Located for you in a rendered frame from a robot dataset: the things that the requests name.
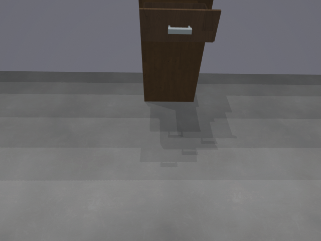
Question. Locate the cabinet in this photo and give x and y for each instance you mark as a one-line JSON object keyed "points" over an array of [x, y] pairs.
{"points": [[171, 69]]}

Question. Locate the drawer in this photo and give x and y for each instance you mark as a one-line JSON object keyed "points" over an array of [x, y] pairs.
{"points": [[155, 18]]}

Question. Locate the handle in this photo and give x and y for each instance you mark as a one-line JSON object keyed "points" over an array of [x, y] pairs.
{"points": [[172, 30]]}

